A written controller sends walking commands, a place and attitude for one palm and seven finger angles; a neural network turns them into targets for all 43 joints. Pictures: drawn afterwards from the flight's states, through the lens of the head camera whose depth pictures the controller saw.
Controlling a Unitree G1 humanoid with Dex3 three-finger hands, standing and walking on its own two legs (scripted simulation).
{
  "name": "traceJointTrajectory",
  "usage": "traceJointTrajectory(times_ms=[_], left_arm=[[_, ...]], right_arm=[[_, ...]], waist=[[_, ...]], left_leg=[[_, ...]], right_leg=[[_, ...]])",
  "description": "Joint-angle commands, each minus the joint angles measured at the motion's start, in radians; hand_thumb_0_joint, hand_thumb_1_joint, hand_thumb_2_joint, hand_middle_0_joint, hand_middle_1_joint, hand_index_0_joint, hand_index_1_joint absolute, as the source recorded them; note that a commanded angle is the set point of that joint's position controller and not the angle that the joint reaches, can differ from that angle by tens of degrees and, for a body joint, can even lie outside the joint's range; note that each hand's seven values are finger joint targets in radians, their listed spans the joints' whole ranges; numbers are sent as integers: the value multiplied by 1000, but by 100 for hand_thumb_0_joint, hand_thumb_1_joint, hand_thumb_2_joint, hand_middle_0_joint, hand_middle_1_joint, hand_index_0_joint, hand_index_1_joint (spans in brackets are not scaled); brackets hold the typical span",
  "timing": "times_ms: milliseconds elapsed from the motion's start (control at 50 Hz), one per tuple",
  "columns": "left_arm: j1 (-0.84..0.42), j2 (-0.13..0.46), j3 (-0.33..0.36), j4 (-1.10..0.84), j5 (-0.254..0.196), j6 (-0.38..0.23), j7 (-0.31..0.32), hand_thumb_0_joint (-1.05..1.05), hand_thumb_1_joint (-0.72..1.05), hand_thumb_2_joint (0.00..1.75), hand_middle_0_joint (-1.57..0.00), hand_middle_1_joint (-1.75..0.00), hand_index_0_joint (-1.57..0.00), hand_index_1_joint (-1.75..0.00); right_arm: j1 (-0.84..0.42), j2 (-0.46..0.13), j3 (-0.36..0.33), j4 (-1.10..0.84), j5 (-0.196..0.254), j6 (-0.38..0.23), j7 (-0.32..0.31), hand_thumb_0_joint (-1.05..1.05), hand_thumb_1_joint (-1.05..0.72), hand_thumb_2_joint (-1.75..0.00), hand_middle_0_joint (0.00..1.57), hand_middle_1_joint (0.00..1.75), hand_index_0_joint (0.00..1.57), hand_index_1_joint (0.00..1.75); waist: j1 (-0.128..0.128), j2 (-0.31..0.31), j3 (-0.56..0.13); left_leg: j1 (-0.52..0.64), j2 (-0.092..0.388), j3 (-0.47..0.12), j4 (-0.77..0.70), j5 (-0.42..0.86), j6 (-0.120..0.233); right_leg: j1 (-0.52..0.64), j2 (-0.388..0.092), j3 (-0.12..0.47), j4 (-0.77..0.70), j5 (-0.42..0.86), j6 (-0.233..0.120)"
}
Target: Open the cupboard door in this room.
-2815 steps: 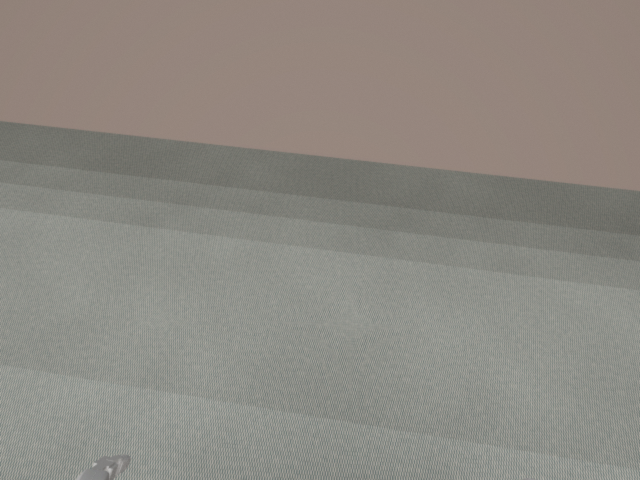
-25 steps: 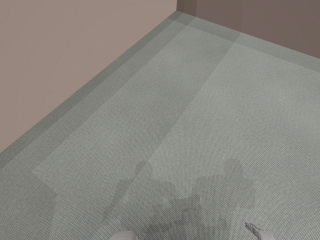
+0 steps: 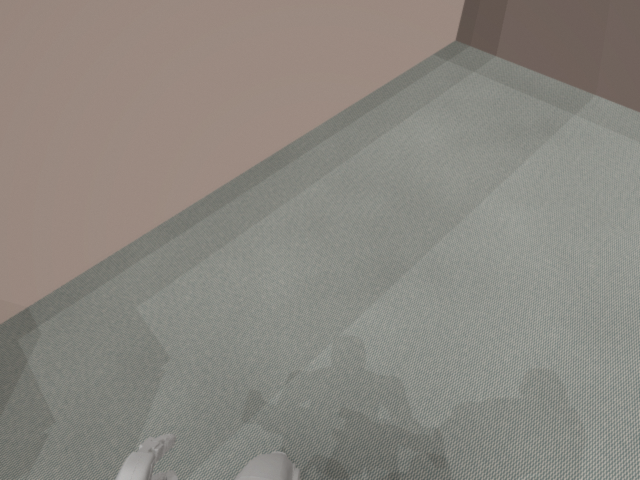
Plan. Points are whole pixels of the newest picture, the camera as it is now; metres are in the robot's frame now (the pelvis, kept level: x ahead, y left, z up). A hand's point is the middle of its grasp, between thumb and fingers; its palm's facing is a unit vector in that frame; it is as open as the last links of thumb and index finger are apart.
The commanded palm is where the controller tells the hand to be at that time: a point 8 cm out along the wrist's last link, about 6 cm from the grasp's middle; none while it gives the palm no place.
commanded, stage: turn to face it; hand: left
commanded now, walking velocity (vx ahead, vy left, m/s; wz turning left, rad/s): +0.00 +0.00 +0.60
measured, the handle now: out of the picture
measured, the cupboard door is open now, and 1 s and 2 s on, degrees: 39 39 39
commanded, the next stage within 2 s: none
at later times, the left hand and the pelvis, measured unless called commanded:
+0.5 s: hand out of the picture +0.02 +0.25 -0.16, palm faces +0.33 -0.91 -0.25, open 7.4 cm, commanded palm none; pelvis +0.01 +0.01 +0.01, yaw +18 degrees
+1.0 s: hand out of the picture -0.04 +0.17 -0.17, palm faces +0.60 -0.78 -0.20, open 7.4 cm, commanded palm none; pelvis +0.03 -0.01 +0.00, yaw +37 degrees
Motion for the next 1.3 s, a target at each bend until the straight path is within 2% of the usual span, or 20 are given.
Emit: traceJointTrajectory(times_ms=[0, 120, 200, 220, 260, 280, 380, 520, 580, 600, 640, 680, 740, 880, 960, 980, 1000, 1020, 1120, 1280], left_arm=[[-13, 148, 38, -80, -3, -11, 18, 0, 90, 90, -20, -30, -20, -30], [126, 208, 60, -31, 6, -20, 16, 0, 90, 90, -20, -30, -20, -30], [98, 213, 67, -27, -3, -12, 6, 0, 90, 90, -20, -30, -20, -30], [82, 198, 65, -36, -9, -5, 3, 0, 90, 90, -20, -30, -20, -30], [13, 92, 37, -102, -14, 11, -1, 0, 90, 90, -20, -30, -20, -30], [-33, 118, 37, -115, -6, 19, 1, 0, 90, 90, -20, -30, -20, -30], [27, 107, 48, -41, -3, 21, -12, 0, 90, 90, -20, -30, -20, -30], [5, 103, 40, -58, -9, 19, -6, 0, 90, 90, -20, -30, -20, -30], [91, 117, 45, -39, -13, 9, -2, 0, 90, 90, -20, -30, -20, -30], [142, 133, 53, -29, -13, 2, 3, 0, 90, 90, -20, -30, -20, -30], [162, 276, 79, -34, 10, -12, 17, 0, 90, 90, -20, -30, -20, -30], [61, 223, 62, -69, 3, -11, 23, 0, 90, 90, -20, -30, -20, -30], [16, 145, 39, -71, -5, -16, 16, 0, 90, 90, -20, -30, -20, -30], [159, 199, 61, -18, 7, -21, 15, 0, 90, 90, -20, -30, -20, -30], [124, 208, 71, -17, -7, -16, 6, 0, 90, 90, -20, -30, -20, -30], [122, 171, 66, -34, -12, -12, 1, 0, 90, 90, -20, -30, -20, -30], [82, 96, 42, -76, -19, -7, -5, 0, 90, 90, -20, -30, -20, -30], [15, 115, 40, -96, -10, 9, 4, 0, 90, 90, -20, -30, -20, -30], [28, 108, 48, -47, -6, 22, -6, 0, 90, 90, -20, -30, -20, -30], [57, 104, 42, -52, -12, 12, -4, 0, 90, 90, -20, -30, -20, -30]], right_arm=[[-27, -64, -19, -90, 0, -22, 12, 0, -90, -90, 20, 30, 20, 30], [-109, -16, 7, -107, 10, -38, 18, 0, -90, -90, 20, 30, 20, 30], [-32, -47, 0, -97, 9, -46, 13, 0, -90, -90, 20, 30, 20, 30], [16, -85, -9, -85, 6, -50, 11, 0, -90, -90, 20, 30, 20, 30], [141, -262, -54, -71, -7, -54, -10, 0, -90, -90, 20, 30, 20, 30], [159, -258, -51, -57, -9, -52, -15, 0, -90, -90, 20, 30, 20, 30], [-11, -167, -21, -101, -4, -72, -37, 0, -90, -90, 20, 30, 20, 30], [-8, -178, -32, -92, -11, -57, -28, 0, -90, -90, 20, 30, 20, 30], [-58, -176, -37, -108, -4, -49, -24, 0, -90, -90, 20, 30, 20, 30], [-84, -156, -36, -119, 2, -47, -23, 0, -90, -90, 20, 30, 20, 30], [-94, -57, -23, -156, 12, -49, -13, 0, -90, -90, 20, 30, 20, 30], [-59, -89, -31, -145, 2, -38, 2, 0, -90, -90, 20, 30, 20, 30], [-61, -69, -24, -100, -1, -21, 12, 0, -90, -90, 20, 30, 20, 30], [-160, -15, 5, -121, 11, -37, 19, 0, -90, -90, 20, 30, 20, 30], [-43, -59, -1, -95, 7, -54, 11, 0, -90, -90, 20, 30, 20, 30], [17, -133, -20, -86, 0, -63, 7, 0, -90, -90, 20, 30, 20, 30], [101, -242, -50, -77, -5, -65, -5, 0, -90, -90, 20, 30, 20, 30], [156, -258, -50, -49, -2, -55, -16, 0, -90, -90, 20, 30, 20, 30], [-16, -155, -17, -96, -6, -71, -39, 0, -90, -90, 20, 30, 20, 30], [-51, -176, -31, -100, -9, -55, -29, 0, -90, -90, 20, 30, 20, 30]], waist=[[3, -324, -72], [73, -230, -129], [24, -226, -148], [-8, -141, -161], [-80, 279, -202], [-78, 156, -186], [15, 118, -162], [3, 123, -138], [43, 124, -145], [72, 78, -153], [99, -386, -123], [38, -230, -80], [9, -308, -55], [83, -258, -130], [10, -193, -178], [-20, -9, -229], [-70, 275, -254], [-83, 179, -265], [8, 120, -148], [29, 116, -146]], left_leg=[[-99, 68, 68, 226, 41, -30], [0, 43, 173, -191, 7, -37], [201, 26, 186, -441, 185, -11], [327, 58, 138, -530, 304, 8], [469, 447, -399, -635, 772, 254], [430, 454, -341, -622, 695, 277], [328, 245, -170, -635, 549, 177], [264, 226, -243, -629, 479, 189], [161, 186, -257, -572, 458, 159], [82, 147, -245, -522, 378, 126], [-174, -75, 33, -93, -103, -8], [-116, 12, -8, 170, -61, 8], [-120, 46, 52, 220, 52, -26], [-5, 29, 168, -210, 16, -28], [261, 15, 176, -524, 259, 6], [441, 148, 5, -577, 467, 58], [572, 416, -354, -587, 921, 220], [547, 450, -342, -564, 1008, 290], [341, 257, -175, -608, 708, 193], [222, 207, -238, -581, 554, 179]], right_leg=[[82, -252, 104, -291, 248, -104], [267, -295, 28, -167, 596, -121], [161, -286, -36, -56, 469, -56], [52, -266, -70, 36, 347, -13], [-309, -56, -58, 446, -401, 89], [-313, -76, 39, 535, -336, 69], [-269, -41, 70, 525, -96, 77], [-121, 21, 44, 218, -141, 71], [65, 56, 27, 5, -39, 58], [181, 35, 40, -144, 39, 51], [271, -397, 472, -382, 22, -117], [77, -393, 341, -365, 7, -176], [105, -249, 115, -291, 306, -117], [298, -289, 21, -160, 629, -116], [178, -273, -63, 30, 575, -36], [9, -208, -111, 213, 348, 23], [-278, -68, -108, 440, -330, 94], [-303, -63, 22, 542, -382, 74], [-264, -47, 70, 530, -134, 78], [-16, 41, 25, 114, -100, 64]])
